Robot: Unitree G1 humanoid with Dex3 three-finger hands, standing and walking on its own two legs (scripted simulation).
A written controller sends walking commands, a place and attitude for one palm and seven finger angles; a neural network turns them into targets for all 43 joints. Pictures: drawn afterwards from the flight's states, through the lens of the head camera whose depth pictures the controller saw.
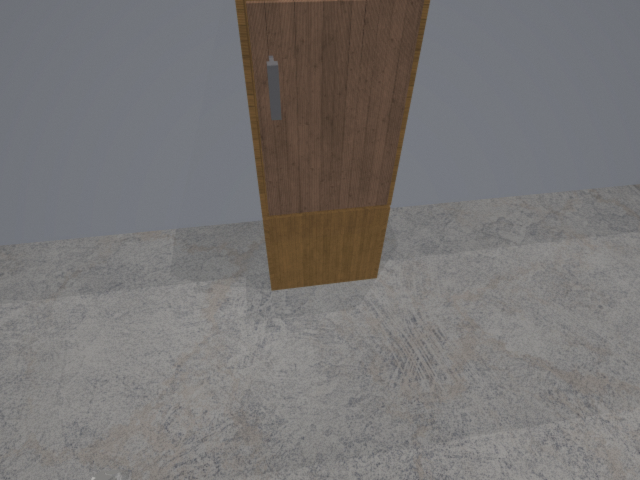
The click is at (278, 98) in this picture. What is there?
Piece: cupboard door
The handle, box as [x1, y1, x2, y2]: [266, 56, 281, 119]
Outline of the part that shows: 269,56 269,60 266,61 271,118 281,119 277,62 273,60 272,56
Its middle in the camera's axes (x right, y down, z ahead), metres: -0.11 -0.35 +0.90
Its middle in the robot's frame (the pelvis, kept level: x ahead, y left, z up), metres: +0.91 +0.16 +0.08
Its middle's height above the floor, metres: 0.85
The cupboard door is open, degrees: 0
